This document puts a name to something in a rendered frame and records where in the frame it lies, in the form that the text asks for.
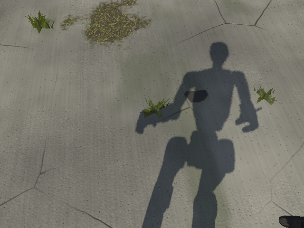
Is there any right robot hand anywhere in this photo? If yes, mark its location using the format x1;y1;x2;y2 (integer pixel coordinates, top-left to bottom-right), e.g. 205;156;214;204
278;216;304;228

